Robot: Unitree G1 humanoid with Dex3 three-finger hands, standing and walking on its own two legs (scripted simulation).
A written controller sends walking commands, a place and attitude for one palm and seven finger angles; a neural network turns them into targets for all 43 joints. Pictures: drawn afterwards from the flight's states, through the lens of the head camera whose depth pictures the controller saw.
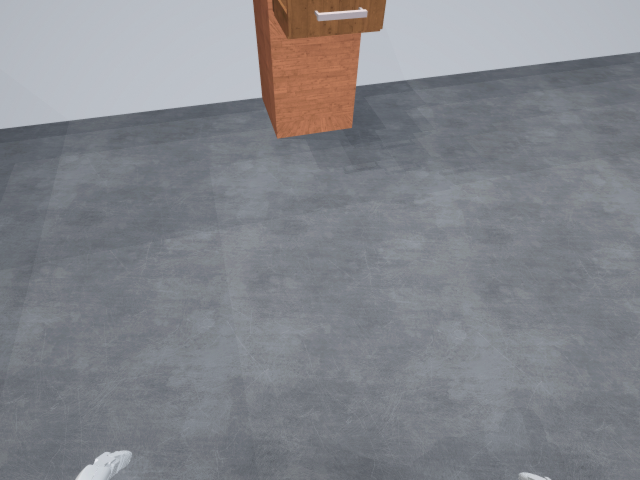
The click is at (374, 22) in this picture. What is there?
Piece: drawer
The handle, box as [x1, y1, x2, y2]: [315, 7, 367, 20]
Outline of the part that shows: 367,11 359,7 357,10 322,13 315,11 315,14 318,20 364,17 366,16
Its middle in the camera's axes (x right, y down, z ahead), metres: +0.07 -0.84 +1.45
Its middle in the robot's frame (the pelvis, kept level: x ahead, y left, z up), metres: +1.65 +0.00 -0.05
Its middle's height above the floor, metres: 0.72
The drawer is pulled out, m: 0.28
